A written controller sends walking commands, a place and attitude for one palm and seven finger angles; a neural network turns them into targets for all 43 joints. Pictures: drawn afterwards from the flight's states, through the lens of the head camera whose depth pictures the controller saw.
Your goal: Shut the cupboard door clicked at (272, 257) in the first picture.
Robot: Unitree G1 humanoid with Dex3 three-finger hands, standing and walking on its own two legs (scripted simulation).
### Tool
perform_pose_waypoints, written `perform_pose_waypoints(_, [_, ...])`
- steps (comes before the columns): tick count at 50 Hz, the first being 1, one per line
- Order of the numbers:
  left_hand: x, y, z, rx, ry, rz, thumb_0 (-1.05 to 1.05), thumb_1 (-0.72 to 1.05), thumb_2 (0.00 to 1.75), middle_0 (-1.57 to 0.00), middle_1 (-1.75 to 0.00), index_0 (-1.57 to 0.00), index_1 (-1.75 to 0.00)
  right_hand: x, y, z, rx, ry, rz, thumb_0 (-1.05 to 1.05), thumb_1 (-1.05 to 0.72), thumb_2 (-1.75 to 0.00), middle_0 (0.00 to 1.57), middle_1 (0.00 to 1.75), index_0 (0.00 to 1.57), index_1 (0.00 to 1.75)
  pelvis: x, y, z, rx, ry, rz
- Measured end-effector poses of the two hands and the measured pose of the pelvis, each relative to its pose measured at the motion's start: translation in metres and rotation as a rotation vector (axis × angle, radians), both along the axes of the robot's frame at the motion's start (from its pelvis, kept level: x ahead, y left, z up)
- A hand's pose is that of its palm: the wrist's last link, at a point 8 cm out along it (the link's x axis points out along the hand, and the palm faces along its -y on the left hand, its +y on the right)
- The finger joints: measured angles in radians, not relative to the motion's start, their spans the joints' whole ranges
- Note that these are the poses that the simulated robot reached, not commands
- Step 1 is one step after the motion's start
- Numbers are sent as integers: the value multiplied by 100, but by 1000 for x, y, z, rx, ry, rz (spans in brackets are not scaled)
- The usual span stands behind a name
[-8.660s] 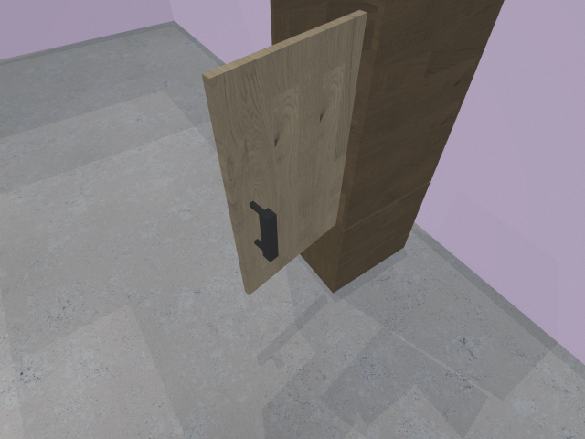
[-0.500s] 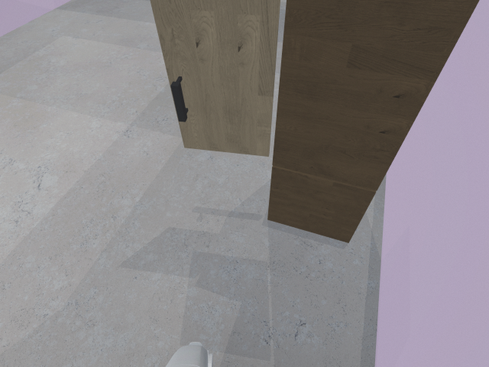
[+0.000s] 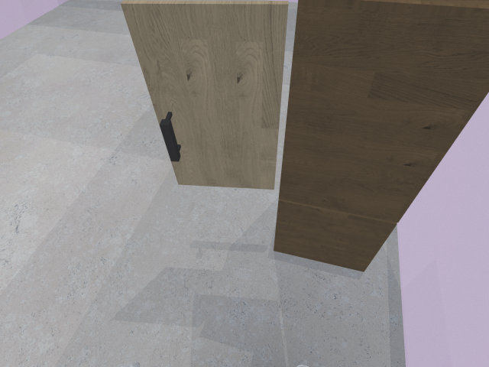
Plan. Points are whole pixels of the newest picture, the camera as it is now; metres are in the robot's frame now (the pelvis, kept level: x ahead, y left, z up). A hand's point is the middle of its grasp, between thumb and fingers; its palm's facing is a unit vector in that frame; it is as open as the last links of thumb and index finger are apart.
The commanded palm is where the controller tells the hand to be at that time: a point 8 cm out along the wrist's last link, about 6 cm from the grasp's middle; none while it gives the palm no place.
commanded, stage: take the last steps up to it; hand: left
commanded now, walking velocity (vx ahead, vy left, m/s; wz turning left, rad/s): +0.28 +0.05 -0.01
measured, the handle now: (172, 136) +0.71 +0.25 -0.09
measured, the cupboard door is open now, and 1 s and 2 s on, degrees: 100 100 100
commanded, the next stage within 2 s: come to a stop and stand still in 0.28 s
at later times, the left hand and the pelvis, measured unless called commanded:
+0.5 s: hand out of the picture +0.14 +0.22 -0.20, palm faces +0.07 -0.98 -0.17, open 7.3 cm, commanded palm none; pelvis +0.18 +0.05 -0.01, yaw +0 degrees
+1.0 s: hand (169, 311) +0.25 +0.18 -0.17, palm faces -0.02 -0.97 -0.23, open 7.3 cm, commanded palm none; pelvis +0.18 -0.01 +0.00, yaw -2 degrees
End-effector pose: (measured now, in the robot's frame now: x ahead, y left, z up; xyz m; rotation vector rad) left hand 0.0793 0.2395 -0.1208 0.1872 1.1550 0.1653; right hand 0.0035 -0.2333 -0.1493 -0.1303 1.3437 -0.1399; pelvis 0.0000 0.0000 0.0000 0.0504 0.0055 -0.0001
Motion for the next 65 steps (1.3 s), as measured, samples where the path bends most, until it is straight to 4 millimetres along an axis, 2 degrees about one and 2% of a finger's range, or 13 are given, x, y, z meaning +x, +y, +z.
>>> perform_pose_waypoints(3, [43, -7, 0, 15, -60, -26, 0, 92, 89, -19, -30, -20, -29, -2, -4, -13, 23, 76, -26, 0, -92, -90, 20, 30, 20, 29, 26, -6, -9, -5, -8, -3])
perform_pose_waypoints(7, [61, -15, 2, 2, -43, -18, 0, 91, 89, -19, -30, -20, -29, 22, -4, -6, 30, 121, -35, 0, -92, -90, 20, 30, 20, 29, 55, -8, -1, -23, -9, -2])
perform_pose_waypoints(9, [59, -18, 2, -10, 3, -2, -1, 92, 89, -20, -30, -20, -29, 45, -3, 1, 26, 101, -37, 1, -91, -90, 20, 30, 20, 29, 70, -7, 5, -27, -2, -2])
perform_pose_waypoints(15, [45, -2, -3, -20, 151, 61, -1, 95, 89, -20, -30, -20, -29, 130, 11, 13, 18, 10, -1, 1, -92, -90, 20, 30, 20, 29, 115, 3, 11, -29, 7, 11])
perform_pose_waypoints(22, [37, 20, -36, -83, 324, 123, 0, 92, 89, -20, -30, -20, -29, 234, 36, 8, -46, -125, 72, 1, -92, -90, 20, 30, 20, 29, 172, 39, -11, -64, -14, 5])
perform_pose_waypoints(28, [76, 33, -41, -74, 344, 98, 0, 92, 89, -20, -30, -20, -29, 269, 59, 13, -62, -145, 73, 0, -91, -90, 20, 30, 20, 29, 189, 49, -8, -50, -13, -17])
perform_pose_waypoints(33, [122, 40, -32, -49, 258, 48, 0, 92, 89, -20, -30, -20, -29, 273, 55, 17, -63, -146, 34, 0, -92, -90, 20, 30, 20, 29, 186, 45, -3, -67, 7, -42])
perform_pose_waypoints(38, [160, 39, -20, -3, 150, 9, 0, 91, 89, -19, -30, -20, -29, 258, 28, 15, -72, -130, 1, 0, -91, -90, 20, 30, 21, 29, 180, 31, -2, -76, 12, -44])
perform_pose_waypoints(41, [172, 31, -16, 26, 84, -4, 0, 91, 89, -19, -30, -20, -29, 244, 7, 7, -67, -108, -16, 0, -91, -90, 20, 30, 20, 29, 179, 17, -7, -64, 12, -34])
perform_pose_waypoints(45, [171, 13, -13, 44, 71, -20, 0, 91, 89, -19, -30, -20, -29, 223, -17, 0, -58, -56, -45, 0, -91, -90, 20, 30, 20, 29, 178, 2, -9, -47, 6, -24])
perform_pose_waypoints(49, [166, -6, -14, 9, 96, -30, 0, 91, 89, -20, -30, -20, -29, 204, -24, 6, -63, -14, -64, 0, -91, -90, 20, 30, 20, 29, 182, -4, -3, -42, 4, -27])
perform_pose_waypoints(56, [161, -26, -24, -48, 124, 3, 0, 93, 89, -20, -30, -20, -29, 176, -14, 11, -53, 64, -48, 0, -91, -90, 20, 30, 20, 29, 187, -14, 0, -52, -4, -20])
perform_pose_waypoints(65, [135, -36, -18, -47, 199, 17, 0, 93, 89, -20, -30, -20, -29, 170, -3, 9, 1, 91, -54, 1, -92, -90, 20, 30, 20, 29, 191, -24, 7, -49, -14, -25])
